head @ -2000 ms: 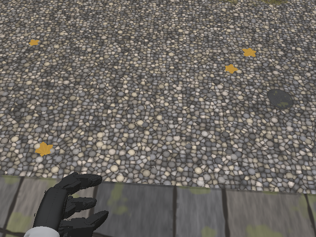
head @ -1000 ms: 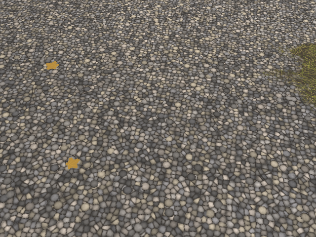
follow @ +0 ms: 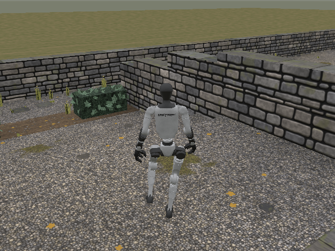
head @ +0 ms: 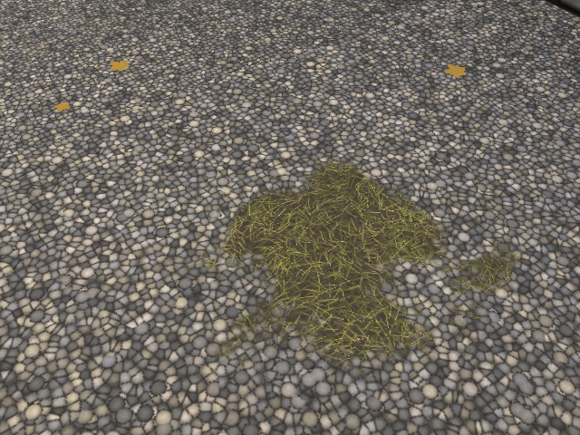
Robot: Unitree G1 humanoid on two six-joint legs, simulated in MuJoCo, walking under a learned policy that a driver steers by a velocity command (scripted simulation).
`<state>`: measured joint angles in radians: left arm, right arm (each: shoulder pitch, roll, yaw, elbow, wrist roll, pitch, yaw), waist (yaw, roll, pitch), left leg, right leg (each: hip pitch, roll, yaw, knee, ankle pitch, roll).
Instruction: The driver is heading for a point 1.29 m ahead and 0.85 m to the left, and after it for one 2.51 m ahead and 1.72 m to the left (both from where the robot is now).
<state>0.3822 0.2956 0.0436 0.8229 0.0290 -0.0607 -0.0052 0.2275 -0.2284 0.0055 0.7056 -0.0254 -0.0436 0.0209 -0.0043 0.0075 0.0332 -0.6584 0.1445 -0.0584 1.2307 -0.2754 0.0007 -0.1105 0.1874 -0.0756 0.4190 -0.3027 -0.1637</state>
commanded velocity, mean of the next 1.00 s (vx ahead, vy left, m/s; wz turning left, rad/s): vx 0.38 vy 0.00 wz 0.79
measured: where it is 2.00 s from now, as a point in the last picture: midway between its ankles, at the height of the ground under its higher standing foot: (11, 317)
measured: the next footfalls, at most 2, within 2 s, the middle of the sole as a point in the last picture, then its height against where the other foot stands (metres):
left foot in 0.22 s outside the picture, level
right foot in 0.64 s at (277, 367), level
